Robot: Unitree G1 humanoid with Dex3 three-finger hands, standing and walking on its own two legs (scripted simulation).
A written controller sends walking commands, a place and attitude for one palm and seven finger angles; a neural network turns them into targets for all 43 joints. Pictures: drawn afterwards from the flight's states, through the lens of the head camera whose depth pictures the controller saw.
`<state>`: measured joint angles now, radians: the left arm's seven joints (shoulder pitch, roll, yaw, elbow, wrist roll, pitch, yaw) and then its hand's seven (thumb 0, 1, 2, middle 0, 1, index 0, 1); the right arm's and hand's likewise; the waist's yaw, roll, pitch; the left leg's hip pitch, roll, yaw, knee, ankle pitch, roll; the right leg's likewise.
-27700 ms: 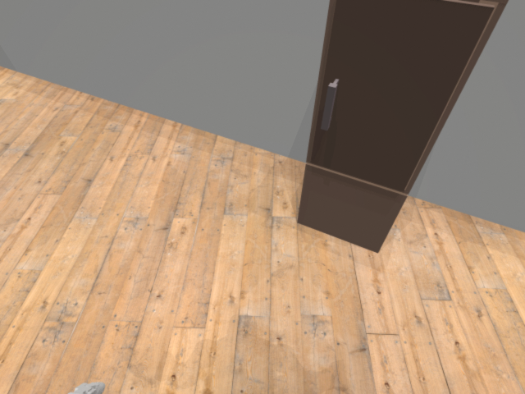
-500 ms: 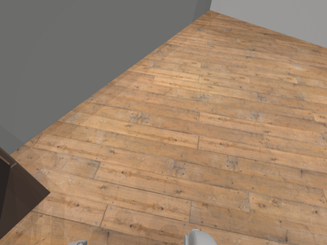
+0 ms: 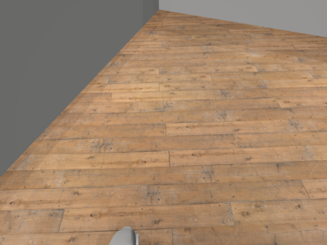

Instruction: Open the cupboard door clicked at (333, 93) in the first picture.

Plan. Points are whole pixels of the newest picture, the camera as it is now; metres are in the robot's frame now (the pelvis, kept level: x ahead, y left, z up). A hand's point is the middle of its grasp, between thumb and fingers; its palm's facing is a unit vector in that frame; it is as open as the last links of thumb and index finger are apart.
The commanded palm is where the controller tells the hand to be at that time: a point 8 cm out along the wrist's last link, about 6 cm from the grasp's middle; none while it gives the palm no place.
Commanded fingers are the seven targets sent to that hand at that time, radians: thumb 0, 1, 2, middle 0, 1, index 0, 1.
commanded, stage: walk to a spot facing it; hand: left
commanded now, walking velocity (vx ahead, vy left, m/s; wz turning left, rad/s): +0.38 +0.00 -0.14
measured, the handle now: out of the picture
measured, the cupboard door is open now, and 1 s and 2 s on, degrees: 51 51 51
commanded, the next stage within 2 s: turn to face it in 0.74 s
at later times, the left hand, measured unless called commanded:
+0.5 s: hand (108, 187) +0.31 +0.20 -0.17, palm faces -0.06 -0.98 -0.18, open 7.3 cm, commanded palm none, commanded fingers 0.00 0.90 0.90 -0.20 -0.30 -0.20 -0.30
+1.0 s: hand (141, 140) +0.50 +0.12 -0.19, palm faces -0.03 -0.98 -0.17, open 7.2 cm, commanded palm none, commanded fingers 0.00 0.90 0.90 -0.20 -0.30 -0.20 -0.30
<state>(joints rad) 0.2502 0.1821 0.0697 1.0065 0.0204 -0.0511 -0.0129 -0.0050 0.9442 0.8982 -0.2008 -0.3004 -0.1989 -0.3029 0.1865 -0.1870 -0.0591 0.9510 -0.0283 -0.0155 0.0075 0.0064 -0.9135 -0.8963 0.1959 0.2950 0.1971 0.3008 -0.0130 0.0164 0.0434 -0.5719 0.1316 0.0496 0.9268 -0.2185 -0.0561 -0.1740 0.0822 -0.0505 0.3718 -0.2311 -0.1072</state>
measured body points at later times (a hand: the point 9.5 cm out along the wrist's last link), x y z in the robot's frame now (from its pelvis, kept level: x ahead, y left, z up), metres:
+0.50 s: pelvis +0.24 +0.02 +0.00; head +0.27 +0.02 +0.45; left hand +0.31 +0.25 -0.15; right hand +0.20 -0.23 -0.15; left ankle +0.21 +0.13 -0.74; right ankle +0.31 -0.13 -0.69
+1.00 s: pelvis +0.47 -0.06 -0.01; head +0.50 -0.05 +0.44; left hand +0.51 +0.17 -0.17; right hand +0.51 -0.30 -0.16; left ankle +0.58 +0.05 -0.72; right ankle +0.38 -0.14 -0.74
